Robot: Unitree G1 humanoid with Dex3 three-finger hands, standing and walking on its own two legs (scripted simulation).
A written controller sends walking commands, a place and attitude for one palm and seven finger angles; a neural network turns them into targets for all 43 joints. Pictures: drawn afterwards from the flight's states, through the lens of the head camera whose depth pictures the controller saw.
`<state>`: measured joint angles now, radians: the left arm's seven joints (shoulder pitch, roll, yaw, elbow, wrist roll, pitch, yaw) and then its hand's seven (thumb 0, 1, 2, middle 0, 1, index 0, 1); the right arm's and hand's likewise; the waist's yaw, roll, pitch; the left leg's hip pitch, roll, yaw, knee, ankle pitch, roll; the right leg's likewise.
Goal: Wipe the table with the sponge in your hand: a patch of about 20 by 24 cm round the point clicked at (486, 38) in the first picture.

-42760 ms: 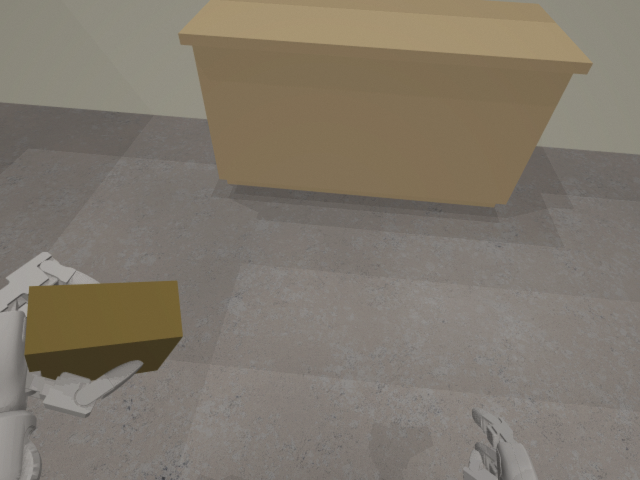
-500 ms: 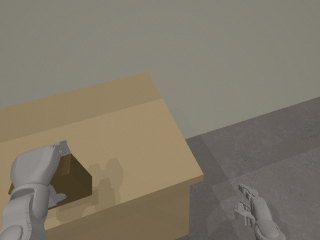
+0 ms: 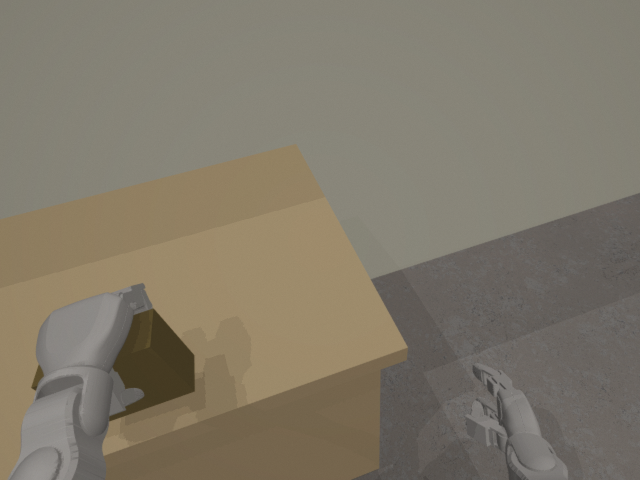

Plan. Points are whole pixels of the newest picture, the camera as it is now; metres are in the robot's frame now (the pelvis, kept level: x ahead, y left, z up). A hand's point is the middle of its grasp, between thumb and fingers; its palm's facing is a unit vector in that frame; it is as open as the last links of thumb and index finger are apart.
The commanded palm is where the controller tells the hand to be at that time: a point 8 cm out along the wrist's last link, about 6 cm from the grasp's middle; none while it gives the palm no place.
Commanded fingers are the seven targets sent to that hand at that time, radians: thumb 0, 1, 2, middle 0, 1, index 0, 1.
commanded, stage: lower the sponge onto the table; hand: left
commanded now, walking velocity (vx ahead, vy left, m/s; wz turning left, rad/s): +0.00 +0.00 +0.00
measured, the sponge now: (131, 376) +0.20 +0.28 +0.05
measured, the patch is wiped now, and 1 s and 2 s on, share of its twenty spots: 0.00 0.05 0.30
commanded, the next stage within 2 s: wipe forward along the first lane in 0.92 s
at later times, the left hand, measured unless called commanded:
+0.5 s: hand (138, 359) +0.21 +0.27 +0.07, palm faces +0.00 -0.10 -0.99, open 9.8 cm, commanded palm +0.18 +0.27 +0.14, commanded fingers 0.00 0.10 1.30 -1.20 -1.60 -1.20 -1.60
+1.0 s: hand (129, 368) +0.21 +0.28 +0.06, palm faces -0.03 -0.09 -1.00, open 9.8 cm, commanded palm +0.18 +0.28 +0.12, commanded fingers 0.00 0.10 1.30 -1.20 -1.60 -1.20 -1.60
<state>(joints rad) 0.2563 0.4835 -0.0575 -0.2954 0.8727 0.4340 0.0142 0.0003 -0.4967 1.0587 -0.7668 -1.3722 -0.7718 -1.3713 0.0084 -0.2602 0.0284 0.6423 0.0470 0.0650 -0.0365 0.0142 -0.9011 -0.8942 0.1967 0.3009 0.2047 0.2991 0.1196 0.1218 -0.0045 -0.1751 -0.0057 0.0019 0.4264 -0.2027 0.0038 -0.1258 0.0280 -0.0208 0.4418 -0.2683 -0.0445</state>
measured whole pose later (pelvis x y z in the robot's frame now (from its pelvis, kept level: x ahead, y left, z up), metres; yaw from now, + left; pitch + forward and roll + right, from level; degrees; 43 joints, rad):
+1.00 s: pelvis +0.01 +0.00 +0.00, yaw +0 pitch +0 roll +0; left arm 0.31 0.45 -0.04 -0.17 0.90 0.34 0.10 0.00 -0.49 1.06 -0.76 -1.38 -0.77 -1.38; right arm 0.06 -0.27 -0.01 0.65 0.05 0.05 -0.05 0.01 -0.90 -0.89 0.20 0.30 0.20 0.30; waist 0.11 0.11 -0.03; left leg -0.23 0.00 0.00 0.48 -0.25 0.00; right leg -0.17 0.04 -0.02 0.48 -0.30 -0.05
